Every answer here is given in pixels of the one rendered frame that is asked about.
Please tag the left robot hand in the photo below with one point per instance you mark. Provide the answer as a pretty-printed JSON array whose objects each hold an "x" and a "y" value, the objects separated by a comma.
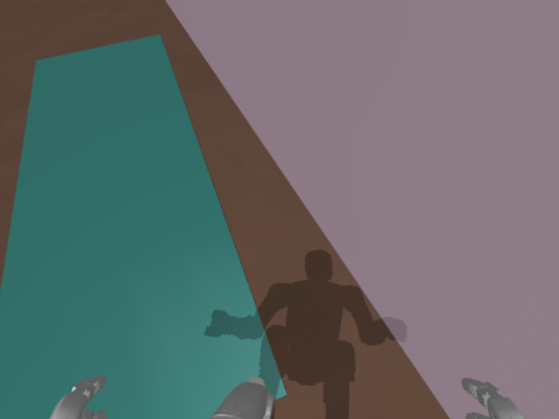
[{"x": 73, "y": 406}]

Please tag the right robot hand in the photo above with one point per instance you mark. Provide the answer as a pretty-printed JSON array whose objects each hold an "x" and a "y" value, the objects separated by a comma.
[{"x": 489, "y": 396}]

